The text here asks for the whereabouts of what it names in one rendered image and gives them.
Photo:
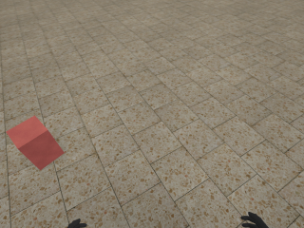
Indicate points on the carton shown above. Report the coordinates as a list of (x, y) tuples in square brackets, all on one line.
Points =
[(33, 140)]

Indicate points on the robot left hand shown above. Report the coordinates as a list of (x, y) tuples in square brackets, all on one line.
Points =
[(76, 224)]

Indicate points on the robot right hand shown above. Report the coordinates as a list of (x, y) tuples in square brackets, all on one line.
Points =
[(254, 218)]

